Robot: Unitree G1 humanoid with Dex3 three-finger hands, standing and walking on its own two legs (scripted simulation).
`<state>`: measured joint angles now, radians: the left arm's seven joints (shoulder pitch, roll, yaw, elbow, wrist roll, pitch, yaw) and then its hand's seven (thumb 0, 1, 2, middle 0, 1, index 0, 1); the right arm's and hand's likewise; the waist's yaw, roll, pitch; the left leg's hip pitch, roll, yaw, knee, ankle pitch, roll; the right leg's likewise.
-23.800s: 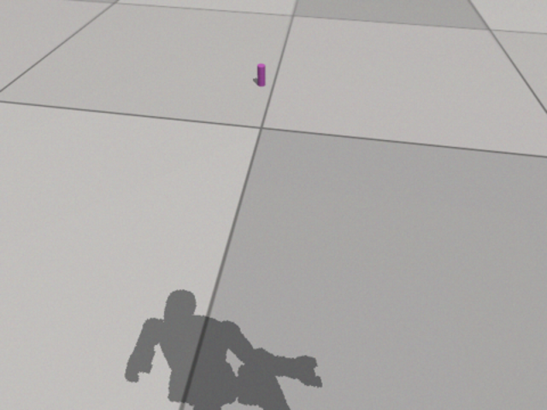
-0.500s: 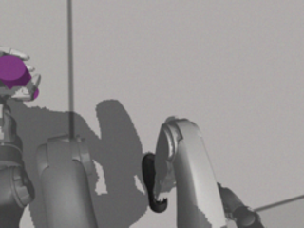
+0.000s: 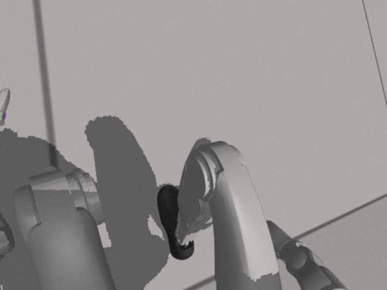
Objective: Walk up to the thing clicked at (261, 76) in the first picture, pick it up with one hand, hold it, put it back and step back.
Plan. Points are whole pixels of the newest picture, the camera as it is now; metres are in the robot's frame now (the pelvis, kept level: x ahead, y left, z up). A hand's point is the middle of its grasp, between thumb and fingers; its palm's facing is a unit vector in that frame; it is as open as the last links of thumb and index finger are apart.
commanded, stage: lower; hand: left
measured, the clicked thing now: out of the picture +0.45 +0.28 -0.18
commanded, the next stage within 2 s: loosen in 0.64 s
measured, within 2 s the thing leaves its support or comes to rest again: rests again in 0.56 s
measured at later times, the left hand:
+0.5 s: hand out of the picture +0.46 +0.27 -0.18, palm faces +0.28 -0.96 -0.03, open 7.5 cm
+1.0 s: hand out of the picture +0.46 +0.27 -0.18, palm faces +0.31 -0.95 -0.01, open 7.6 cm
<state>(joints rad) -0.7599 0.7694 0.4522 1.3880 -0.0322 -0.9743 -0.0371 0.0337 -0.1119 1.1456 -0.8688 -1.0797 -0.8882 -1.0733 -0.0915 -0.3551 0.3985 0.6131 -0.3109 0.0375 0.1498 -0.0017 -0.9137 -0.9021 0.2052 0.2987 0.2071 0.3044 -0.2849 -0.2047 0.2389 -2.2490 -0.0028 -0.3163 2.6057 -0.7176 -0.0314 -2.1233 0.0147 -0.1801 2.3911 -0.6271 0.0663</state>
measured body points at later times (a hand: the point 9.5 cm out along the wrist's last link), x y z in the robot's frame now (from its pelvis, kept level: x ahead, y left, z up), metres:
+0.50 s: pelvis +0.00 +0.01 +0.00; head +0.25 +0.18 +0.32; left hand +0.44 +0.32 -0.18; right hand +0.14 -0.25 -0.04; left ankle +0.07 +0.13 -0.26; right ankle +0.13 -0.13 -0.26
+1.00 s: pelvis -0.01 +0.01 +0.00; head +0.25 +0.19 +0.32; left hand +0.44 +0.32 -0.18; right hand +0.13 -0.25 -0.03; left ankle +0.07 +0.13 -0.26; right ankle +0.13 -0.13 -0.26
